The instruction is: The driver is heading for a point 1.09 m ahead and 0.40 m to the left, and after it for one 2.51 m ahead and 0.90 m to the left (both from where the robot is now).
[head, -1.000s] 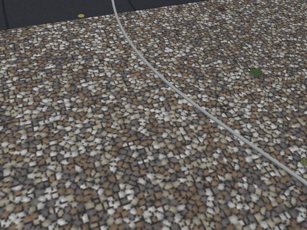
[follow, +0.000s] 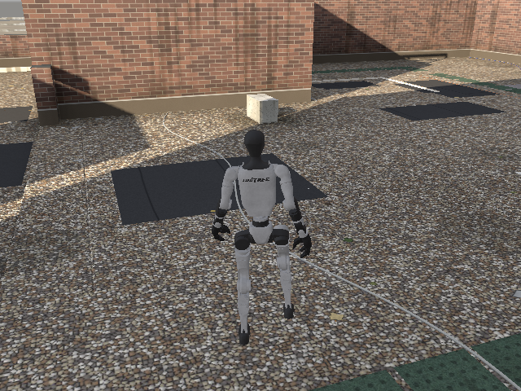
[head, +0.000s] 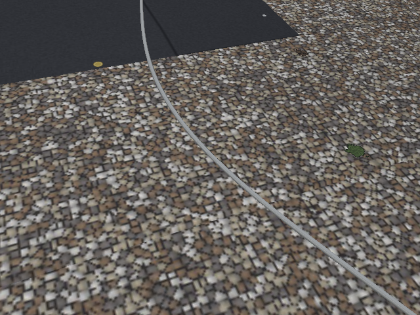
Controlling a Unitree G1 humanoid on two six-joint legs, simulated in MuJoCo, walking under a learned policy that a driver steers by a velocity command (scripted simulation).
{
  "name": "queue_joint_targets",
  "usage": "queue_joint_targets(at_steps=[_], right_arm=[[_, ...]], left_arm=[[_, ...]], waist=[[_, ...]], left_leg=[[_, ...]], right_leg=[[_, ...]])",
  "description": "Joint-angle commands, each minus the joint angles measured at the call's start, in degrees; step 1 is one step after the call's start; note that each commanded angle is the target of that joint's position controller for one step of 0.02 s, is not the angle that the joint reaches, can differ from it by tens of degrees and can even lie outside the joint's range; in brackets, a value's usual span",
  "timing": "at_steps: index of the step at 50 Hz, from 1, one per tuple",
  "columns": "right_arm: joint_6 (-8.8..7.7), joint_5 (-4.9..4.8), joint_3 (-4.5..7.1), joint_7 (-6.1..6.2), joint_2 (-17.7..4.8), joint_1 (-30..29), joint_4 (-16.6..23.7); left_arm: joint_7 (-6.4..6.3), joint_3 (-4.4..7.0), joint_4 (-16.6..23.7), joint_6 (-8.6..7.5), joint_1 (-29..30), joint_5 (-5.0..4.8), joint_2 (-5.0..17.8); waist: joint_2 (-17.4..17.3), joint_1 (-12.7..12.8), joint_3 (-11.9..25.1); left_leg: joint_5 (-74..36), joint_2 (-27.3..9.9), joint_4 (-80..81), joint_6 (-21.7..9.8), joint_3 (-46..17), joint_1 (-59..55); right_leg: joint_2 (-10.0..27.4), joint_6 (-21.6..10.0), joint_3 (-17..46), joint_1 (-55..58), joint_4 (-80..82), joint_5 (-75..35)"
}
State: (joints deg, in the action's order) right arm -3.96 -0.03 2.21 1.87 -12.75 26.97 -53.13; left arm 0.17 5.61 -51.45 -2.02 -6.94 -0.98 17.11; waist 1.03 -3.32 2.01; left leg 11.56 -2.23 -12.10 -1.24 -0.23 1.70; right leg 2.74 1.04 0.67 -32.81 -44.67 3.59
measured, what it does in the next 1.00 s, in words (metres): walks ahead, turning left: right foot, then left foot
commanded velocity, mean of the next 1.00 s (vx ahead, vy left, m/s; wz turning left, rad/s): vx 0.48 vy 0.00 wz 0.41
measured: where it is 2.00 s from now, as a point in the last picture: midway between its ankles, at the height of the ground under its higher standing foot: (92, 207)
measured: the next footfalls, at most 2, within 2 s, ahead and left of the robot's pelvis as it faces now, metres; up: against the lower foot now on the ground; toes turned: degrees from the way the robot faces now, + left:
right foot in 0.20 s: +0.21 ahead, -0.17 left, +0.00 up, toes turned +0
left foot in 0.72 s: +0.50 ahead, +0.10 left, +0.00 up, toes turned +20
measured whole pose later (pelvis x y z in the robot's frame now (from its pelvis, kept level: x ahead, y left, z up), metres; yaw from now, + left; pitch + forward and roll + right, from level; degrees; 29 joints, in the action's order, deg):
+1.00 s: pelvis +0.50 +0.03 -0.01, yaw +27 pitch +1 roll +0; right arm -3.3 -0.7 4.2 -0.1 -15.3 18.3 -42.0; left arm 0.0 3.3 -43.9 -5.5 -2.5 0.8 17.4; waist 1.6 -3.1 -3.1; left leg 9.9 7.1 -19.5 -6.3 -4.9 10.0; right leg 6.3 3.1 6.1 -37.4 -47.2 6.6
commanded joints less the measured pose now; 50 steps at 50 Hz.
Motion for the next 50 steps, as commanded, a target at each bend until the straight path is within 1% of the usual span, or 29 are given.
queue_joint_targets(at_steps=[1, 5, 6, 8, 9, 10, 11, 12, 13, 14, 15, 17, 19, 24, 28, 30, 33, 34, 35, 36, 37, 38, 39, 40, 41, 43, 45, 47, 50], right_arm=[[-0.46, -0.33, 2.77, 0.40, -11.2, 1.3, 1.5], [0.04, -1.12, 3.36, -0.07, -11.2, 2.6, -0.1], [0.21, -1.39, 3.51, -0.21, -11.4, 2.3, -0.4], [0.66, -1.81, 3.95, -0.42, -12.4, -0.4, -0.1], [0.73, -1.85, 3.84, -0.43, -12.2, -2.4, 0.5], [0.61, -1.39, 3.20, -0.58, -10.3, -3.7, 1.3], [0.21, -0.12, 1.73, -0.69, -5.3, -3.6, 3.5], [-0.99, -1.52, 1.13, -0.32, -2.8, -0.6, 4.5], [-1.63, -2.93, 2.75, -0.30, -8.6, -2.6, 4.0], [-1.75, -3.28, 3.29, -0.41, -10.0, -5.0, 4.5], [-1.52, -2.82, 3.39, -0.16, -9.0, -5.9, 4.1], [-0.53, -2.24, 3.59, -0.43, -6.7, -6.2, 4.2], [0.45, -2.17, 3.34, -0.97, -4.6, -6.8, 4.9], [0.90, -1.53, 2.75, -2.01, -4.3, -14.7, 9.3], [0.78, -1.26, 1.56, -3.96, -3.1, -23.9, 13.6], [0.85, -1.43, 1.47, -4.90, -3.4, -26.5, 15.6], [1.36, -1.54, 2.84, -5.71, -6.5, -24.1, 17.2], [1.62, -1.67, 3.80, -5.77, -8.4, -19.5, 16.5], [1.82, -1.75, 5.34, -5.38, -11.3, -11.9, 14.9], [2.41, -1.76, 7.19, -4.12, -14.9, -2.7, 12.6], [2.15, -1.91, 7.81, -3.43, -20.5, -3.9, 12.6], [1.30, -1.08, 6.45, -3.53, -16.8, -2.1, 14.5], [0.49, -0.42, 5.55, -3.58, -13.7, -4.3, 14.2], [-0.14, -0.68, 5.09, -3.63, -12.2, -8.2, 14.7], [-0.39, -0.75, 4.58, -3.64, -10.8, -12.2, 15.4], [-0.59, 0.00, 3.92, -3.27, -9.7, -15.2, 16.7], [-0.77, -0.61, 4.08, -2.68, -10.7, -14.5, 16.4], [-0.65, -0.64, 4.53, -1.78, -12.3, -12.8, 16.1], [-0.03, -0.94, 4.67, -1.13, -12.7, -10.4, 15.5]], left_arm=[[0.76, -0.94, 6.1, -1.82, 11.9, -0.39, 0.6], [1.55, -1.56, 7.0, -2.71, 13.8, -0.77, 1.2], [1.72, -1.50, 7.2, -3.01, 13.4, -0.88, 1.8], [1.79, -0.82, 6.0, -3.60, 8.3, -0.98, 3.9], [1.44, 0.12, 4.0, -3.76, 2.0, -0.91, 5.5], [0.75, 1.65, 1.2, -3.95, -7.8, -0.82, 8.8], [-0.01, 2.92, -0.3, -3.68, -17.3, 0.36, 13.8], [0.51, 2.54, -0.8, -3.62, -18.5, 0.79, 14.1], [0.64, 0.89, -0.2, -3.88, -14.4, 0.85, 8.5], [0.69, -0.06, 0.5, -4.07, -9.8, 0.40, 5.4], [0.83, -0.64, 1.0, -4.19, -5.9, 0.46, 3.5], [0.84, -1.22, 0.6, -4.35, -3.1, 1.35, 1.1], [0.53, -1.02, -0.4, -4.68, -3.8, 1.62, 1.5], [-0.53, -0.62, -1.0, -4.62, -4.3, 1.86, 4.4], [-1.30, -0.28, -1.8, -3.82, -8.7, 0.92, 6.4], [-1.42, -0.05, -2.3, -2.90, -10.6, 0.39, 7.2], [-1.94, 0.62, -1.5, -1.38, -10.0, 0.15, 9.8], [-2.15, 0.84, -1.0, -0.77, -9.6, 0.16, 10.6], [-2.25, 0.91, -0.5, -0.43, -8.6, -0.07, 11.0], [-2.28, 0.51, 0.4, -0.74, -8.3, 0.29, 10.3], [-0.93, -2.46, 3.3, -2.22, -14.4, 2.32, 0.2], [0.14, -2.23, 4.9, -5.15, -9.6, 0.22, 3.9], [0.69, -1.32, 7.0, -6.60, -2.7, -1.90, 7.0], [0.52, -1.61, 7.5, -7.20, -1.8, -1.68, 6.5], [0.11, -1.33, 6.7, -7.04, -2.4, -0.49, 6.3], [0.10, -0.66, 6.4, -5.33, -5.0, 0.56, 7.0], [-0.11, -0.87, 7.2, -4.04, -4.4, 1.66, 5.4], [-0.46, -1.37, 9.1, -3.53, 0.2, 2.12, 4.2], [-0.18, -2.05, 11.1, -3.76, 6.7, 1.80, 2.8]], waist=[[-9.7, -2.2, -7.4], [-9.3, -3.0, -9.3], [-9.5, -2.3, -9.5], [-10.0, 1.6, -7.9], [-9.1, 5.1, -4.8], [-6.1, 9.3, 1.9], [5.6, 11.9, 11.6], [17.1, 10.1, 15.2], [10.9, 9.6, 8.6], [9.0, 8.0, 2.7], [6.0, 6.2, 0.0], [6.6, 4.0, -3.0], [5.3, 3.3, -3.9], [1.9, 3.7, -7.2], [-0.1, 6.7, -9.0], [0.0, 6.9, -9.0], [3.3, 3.4, -4.3], [4.4, 0.5, -1.5], [4.0, -3.8, 2.5], [0.2, -8.2, 7.0], [-16.0, -0.4, 11.3], [-10.9, -3.3, 19.8], [-7.4, -4.4, 11.8], [-1.9, -1.4, 6.0], [1.0, 1.3, 2.5], [-0.5, 4.4, 0.9], [-0.8, 4.9, -0.3], [-1.8, 3.8, -2.0], [-4.0, 1.0, -2.9]], left_leg=[[5.6, -11.9, 7.5, -8.2, -9.4, -1.3], [2.6, -13.2, 5.2, -9.2, -9.0, -0.7], [1.8, -13.7, 4.3, -9.2, -9.8, -0.4], [-3.3, -14.1, 1.0, -8.5, -10.8, 1.5], [-11.4, -12.3, -4.6, -7.3, -9.2, 4.2], [-15.5, -8.2, -17.0, -5.1, -5.7, 9.8], [-1.2, -2.2, -38.6, -1.4, -0.7, 25.4], [22.3, 4.1, -52.4, -0.1, -4.0, 38.3], [19.1, 0.3, -59.8, -0.7, -8.9, 42.0], [13.2, -2.0, -60.0, -1.7, -7.8, 42.7], [8.1, -4.0, -58.4, -1.7, -7.3, 40.6], [1.9, -6.1, -54.7, -1.8, -7.0, 36.4], [-0.3, -6.3, -54.1, -1.5, -6.1, 36.7], [-10.9, -5.3, -39.3, -0.2, -4.6, 39.2], [-14.9, -4.1, -28.4, -1.5, 0.9, 38.7], [-13.0, -3.1, -25.3, -2.6, 2.4, 39.2], [-5.5, 2.0, -24.7, -5.6, 6.8, 31.0], [-2.6, 4.0, -24.9, -7.0, 7.7, 24.9], [-3.5, 5.9, -22.3, -8.8, 7.4, 13.6], [-3.8, 3.7, -19.2, -11.3, 0.8, -3.3], [2.8, -12.0, -16.2, -21.8, -30.5, -23.6], [9.5, -17.2, -6.4, -25.7, -48.7, -27.6], [6.0, -15.5, -4.0, -21.7, -41.0, -22.4], [0.3, -13.2, -3.9, -19.4, -33.5, -13.4], [-6.2, -10.7, -3.4, -17.7, -27.9, -5.0], [-12.6, -8.2, -1.3, -16.8, -23.0, 4.0], [-16.2, -7.0, -0.1, -16.9, -19.5, 9.1], [-16.2, -5.1, 0.5, -16.1, -16.5, 12.2], [-10.3, -1.7, -0.7, -12.7, -13.6, 14.5]], right_leg=[[-0.1, 1.0, -1.7, -6.5, 8.2, -1.2], [-0.2, -0.5, -2.3, -2.0, 14.1, 2.8], [-0.3, -1.3, -1.9, 0.1, 15.6, 3.9], [-1.3, -2.8, -2.1, 8.8, 18.6, 4.3], [-2.5, -3.8, -2.8, 18.3, 20.2, 3.7], [-0.1, -5.7, 0.1, 33.0, 20.0, 3.6], [13.6, -9.9, 16.1, 51.6, 20.7, 10.0], [21.8, -15.3, 37.0, 55.8, 29.1, 21.5], [20.2, -13.9, 33.0, 49.0, 30.8, 25.9], [18.1, -11.5, 24.4, 42.2, 31.8, 22.5], [15.5, -9.9, 18.5, 36.6, 33.3, 17.2], [11.6, -8.1, 8.2, 30.0, 35.1, 5.8], [11.0, -8.9, 3.1, 28.1, 35.9, -2.8], [10.5, -9.9, -5.0, 27.0, 38.3, -10.6], [11.7, -9.4, -9.6, 31.8, 38.0, -14.5], [12.9, -8.8, -11.2, 36.9, 35.3, -20.2], [13.4, -7.3, -13.6, 41.5, 24.8, -45.8], [13.3, -6.9, -13.9, 41.1, 17.3, -51.7], [12.3, -5.9, -14.2, 37.0, 6.6, -50.5], [9.7, -3.6, -14.2, 25.1, -9.3, -36.4], [-2.2, -0.3, -10.7, -2.1, -31.7, 23.5], [-5.4, -1.1, 3.8, -9.3, -39.2, 30.8], [-2.1, -2.8, 5.6, -13.8, -37.6, 25.3], [0.6, -3.6, 5.5, -12.2, -31.9, 20.1], [2.4, -3.1, 5.1, -8.4, -26.7, 17.9], [4.1, -1.6, 5.4, -1.8, -21.5, 15.5], [4.0, 0.7, 3.8, -0.6, -16.1, 13.0], [3.1, 2.6, 2.9, -1.5, -8.4, 6.4], [0.3, 3.0, 2.3, 1.8, 5.7, -5.9]])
